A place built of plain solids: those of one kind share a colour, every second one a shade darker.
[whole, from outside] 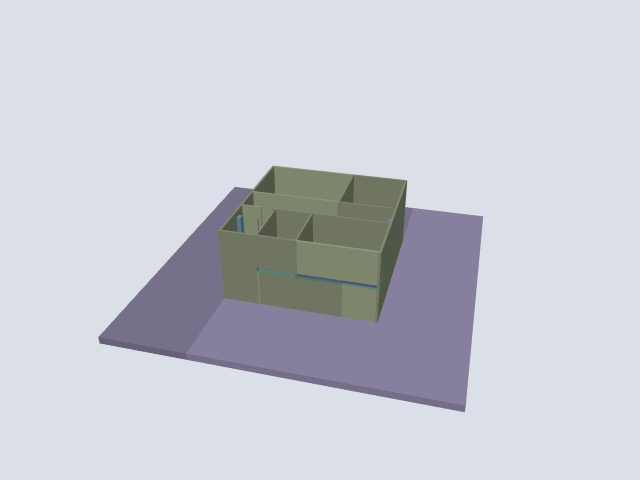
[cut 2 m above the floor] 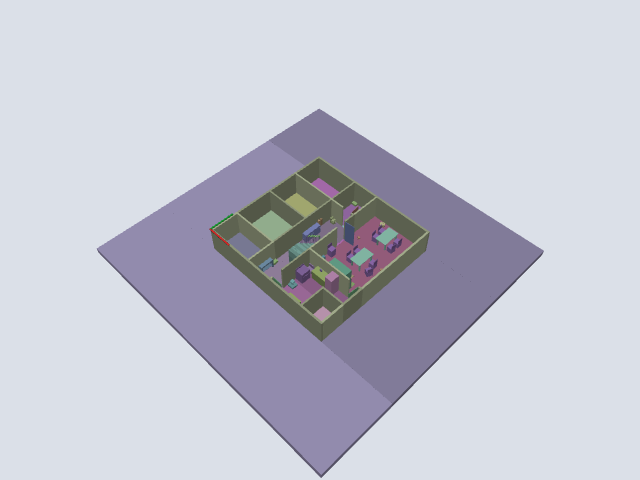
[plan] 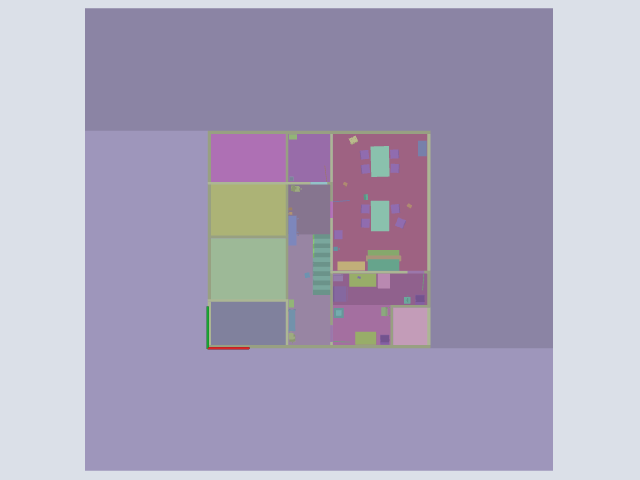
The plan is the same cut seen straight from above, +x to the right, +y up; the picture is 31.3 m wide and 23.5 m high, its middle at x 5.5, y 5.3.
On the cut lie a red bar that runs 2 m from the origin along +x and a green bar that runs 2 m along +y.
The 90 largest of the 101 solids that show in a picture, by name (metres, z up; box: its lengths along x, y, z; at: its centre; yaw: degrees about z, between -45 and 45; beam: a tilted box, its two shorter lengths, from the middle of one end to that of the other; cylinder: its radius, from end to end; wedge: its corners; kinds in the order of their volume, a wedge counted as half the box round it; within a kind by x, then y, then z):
{
 "under_1": {"box": [6.0, 10.65, 0.5], "at": [-3.0, 5.33, -0.33]},
 "under_2": {"box": [22.91, 6.0, 0.5], "at": [5.46, -3.0, -0.33]},
 "under_3": {"box": [22.91, 6.0, 0.5], "at": [5.46, 13.65, -0.33]},
 "under_4": {"box": [6.0, 10.65, 0.5], "at": [13.91, 5.33, -0.33]},
 "wall_1": {"box": [0.16, 2.11, 2.78], "at": [0.08, 1.22, 1.09]},
 "wall_2": {"box": [0.16, 5.23, 2.44], "at": [0.08, 2.78, 4.0]},
 "wall_3": {"box": [0.16, 2.99, 2.78], "at": [0.08, 3.9, 1.09]},
 "wall_4": {"box": [0.16, 2.49, 5.52], "at": [0.08, 6.77, 2.46]},
 "wall_5": {"box": [0.16, 2.35, 5.52], "at": [0.08, 9.32, 2.46]},
 "wall_6": {"box": [3.95, 0.13, 2.78], "at": [1.98, 2.34, 1.09]},
 "wall_7": {"box": [3.95, 0.13, 5.52], "at": [1.98, 5.46, 2.46]},
 "wall_8": {"box": [3.95, 0.13, 2.44], "at": [1.98, 8.08, 4.0]},
 "wall_9": {"box": [5.03, 0.13, 2.78], "at": [2.52, 8.08, 1.09]},
 "wall_10": {"box": [0.13, 2.11, 2.78], "at": [3.88, 1.22, 1.09]},
 "wall_11": {"box": [0.13, 5.23, 2.44], "at": [3.88, 2.78, 4.0]},
 "wall_12": {"box": [0.13, 2.99, 2.78], "at": [3.88, 3.9, 1.09]},
 "wall_13": {"box": [0.13, 2.49, 5.52], "at": [3.88, 6.77, 2.46]},
 "wall_14": {"box": [0.13, 2.35, 2.78], "at": [3.88, 9.32, 1.09]},
 "wall_15": {"box": [0.13, 1.38, 2.44], "at": [3.88, 9.8, 4.0]},
 "wall_16": {"box": [10.91, 0.16, 5.52], "at": [5.46, 0.08, 2.46]},
 "wall_17": {"box": [10.91, 0.16, 5.52], "at": [5.46, 10.57, 2.46]},
 "wall_18": {"box": [0.13, 3.9, 2.44], "at": [6.07, 2.11, 4.0]},
 "wall_19": {"box": [0.13, 2.53, 2.78], "at": [6.07, 2.4, 1.09]},
 "wall_20": {"box": [0.13, 2.58, 2.78], "at": [6.07, 5.08, 1.09]},
 "wall_21": {"box": [0.13, 6.3, 2.44], "at": [6.07, 7.34, 4.0]},
 "wall_22": {"box": [0.13, 0.82, 2.78], "at": [6.07, 7.6, 1.09]},
 "wall_23": {"box": [0.13, 2.35, 2.78], "at": [6.07, 9.32, 1.09]},
 "wall_24": {"box": [3.78, 0.13, 2.78], "at": [7.89, 3.73, 1.09]},
 "wall_25": {"box": [4.91, 0.13, 2.44], "at": [8.46, 4.12, 4.0]},
 "wall_26": {"box": [0.13, 1.83, 2.78], "at": [9.02, 1.07, 1.09]},
 "wall_27": {"box": [1.96, 0.13, 2.78], "at": [9.93, 2.06, 1.09]},
 "wall_28": {"box": [0.16, 1.83, 2.78], "at": [10.83, 1.07, 1.09]},
 "wall_29": {"box": [0.16, 3.9, 2.44], "at": [10.83, 2.11, 4.0]},
 "wall_30": {"box": [0.16, 1.54, 2.78], "at": [10.83, 2.89, 1.09]},
 "wall_31": {"box": [0.16, 6.7, 2.78], "at": [10.83, 7.14, 1.09]},
 "wall_32": {"box": [0.16, 6.3, 2.44], "at": [10.83, 7.34, 4.0]},
 "under_foot_1": {"box": [10.91, 10.65, 0.5], "at": [5.46, 5.33, -0.42]},
 "stair_1": {"box": [0.85, 0.25, 2.88], "at": [5.58, 2.74, 1.14]},
 "stair_2": {"box": [0.85, 0.48, 2.68], "at": [5.58, 2.85, 1.04]},
 "stair_3": {"box": [0.85, 0.71, 2.48], "at": [5.58, 2.96, 0.94]},
 "stair_4": {"box": [0.85, 0.93, 2.29], "at": [5.58, 3.08, 0.84]},
 "stair_5": {"box": [0.85, 1.16, 2.09], "at": [5.58, 3.19, 0.74]},
 "stair_6": {"box": [0.85, 1.39, 1.89], "at": [5.58, 3.3, 0.64]},
 "stair_7": {"box": [0.85, 1.62, 1.69], "at": [5.58, 3.42, 0.54]},
 "stair_8": {"box": [0.85, 1.84, 1.49], "at": [5.58, 3.53, 0.45]},
 "stair_9": {"box": [0.85, 2.07, 1.29], "at": [5.58, 3.64, 0.35]},
 "stair_10": {"box": [0.85, 2.3, 1.09], "at": [5.58, 3.76, 0.25]},
 "stair_11": {"box": [0.85, 2.52, 0.9], "at": [5.58, 3.87, 0.15]},
 "stair_12": {"box": [0.85, 2.75, 0.7], "at": [5.58, 3.99, 0.05]},
 "stair_13": {"box": [0.85, 2.98, 0.5], "at": [5.58, 4.1, -0.05]},
 "floor_stube_1": {"box": [4.62, 6.7, 0.59], "at": [8.44, 7.14, -0.3]},
 "floor_corridor_1": {"box": [1.2, 2.95, 0.59], "at": [4.55, 4.09, -0.3]},
 "floor_corridor_2": {"box": [2.05, 2.45, 0.59], "at": [4.97, 1.39, -0.3]},
 "floor_corridor_3": {"box": [2.05, 2.45, 0.59], "at": [4.97, 6.79, -0.3]},
 "floor_kitchen_1": {"box": [2.82, 1.96, 0.59], "at": [7.54, 1.14, -0.3]},
 "floor_kitchen_2": {"box": [4.62, 1.54, 0.59], "at": [8.44, 2.89, -0.3]},
 "floor_warden_1": {"box": [3.66, 2.99, 0.59], "at": [1.99, 3.9, -0.3]},
 "floor_washroom_1": {"box": [3.66, 2.49, 0.59], "at": [1.99, 6.77, -0.3]},
 "floor_wood_1": {"box": [3.66, 2.11, 0.59], "at": [1.99, 1.22, -0.3]},
 "floor_drying_1": {"box": [3.66, 2.35, 0.5], "at": [1.99, 9.32, -0.34]},
 "floor_boot_1": {"box": [2.05, 2.35, 0.5], "at": [4.97, 9.32, -0.34]},
 "fixture_breast_stube_1": {"box": [1.55, 0.57, 2.53], "at": [8.61, 4.08, 1.21]},
 "floor_larder_1": {"box": [1.67, 1.83, 0.59], "at": [9.91, 1.07, -0.3]},
 "wall_band_1": {"box": [0.16, 2.11, 0.31], "at": [0.08, 1.22, 2.62]},
 "wall_band_2": {"box": [0.16, 2.99, 0.31], "at": [0.08, 3.9, 2.62]},
 "wall_band_3": {"box": [0.16, 2.49, 0.31], "at": [0.08, 6.77, 2.62]},
 "wall_band_4": {"box": [10.91, 0.16, 0.31], "at": [5.46, 0.08, 2.62]},
 "stacking_chair_1": {"box": [0.42, 0.44, 0.67], "at": [6.4, 5.55, 0.34]},
 "stacking_chair_2": {"box": [0.42, 0.44, 0.46], "at": [7.68, 9.48, 0.23], "yaw": 6.1},
 "stacking_chair_3": {"box": [0.42, 0.44, 0.46], "at": [7.72, 6.12, 0.23], "yaw": -0.9},
 "stacking_chair_4": {"box": [0.42, 0.44, 0.46], "at": [7.72, 6.82, 0.23], "yaw": -1.1},
 "stacking_chair_5": {"box": [0.42, 0.44, 0.46], "at": [7.73, 8.78, 0.23], "yaw": 6.7},
 "stacking_chair_6": {"box": [0.42, 0.44, 0.46], "at": [9.15, 9.51, 0.23], "yaw": 3.0},
 "stacking_chair_7": {"box": [0.42, 0.44, 0.46], "at": [9.17, 8.81, 0.23], "yaw": -2.2},
 "stacking_chair_8": {"box": [0.42, 0.44, 0.46], "at": [9.19, 6.83, 0.23], "yaw": 5.6},
 "stacking_chair_9": {"box": [0.42, 0.44, 0.46], "at": [9.44, 6.13, 0.23], "yaw": -22.5},
 "fridge_flat_1": {"box": [0.6, 0.73, 1.66], "at": [8.63, 3.28, 0.83]},
 "counter_run_1": {"box": [1.33, 0.61, 0.78], "at": [7.59, 3.35, 0.49]},
 "range_flat_1": {"box": [0.65, 0.76, 0.94], "at": [6.46, 2.66, 0.47]},
 "cube_shelf_1": {"box": [0.39, 1.46, 0.76], "at": [4.16, 5.76, 0.38]},
 "sideboard_1": {"box": [1.35, 0.45, 0.71], "at": [7.03, 4.03, 0.51]},
 "billy_1": {"box": [0.42, 0.28, 2.02], "at": [2.9, 10.34, 3.79]},
 "wall_foot_1": {"box": [0.16, 5.23, 0.17], "at": [0.08, 2.78, 2.7]},
 "trunk_1": {"box": [0.43, 0.76, 0.31], "at": [10.52, 9.78, 0.15]},
 "fixture_hearth_stube_1": {"box": [1.55, 0.45, 0.1], "at": [8.61, 4.59, 0.0]},
 "floor_gap_boot_door_1": {"box": [0.82, 0.13, 0.59], "at": [5.44, 8.08, -0.3]},
 "floor_gap_kitchen_door_1": {"box": [0.13, 0.82, 0.59], "at": [6.07, 0.72, -0.3]},
 "floor_gap_stube_door_1": {"box": [0.13, 0.82, 0.59], "at": [6.07, 6.78, -0.3]},
 "leaf_stube_door_1": {"box": [0.82, 0.035, 2.05], "at": [6.54, 7.2, 1.03], "yaw": 4.0},
 "recycling_crate_1": {"box": [0.48, 0.36, 0.28], "at": [6.39, 3.45, 0.14]}
}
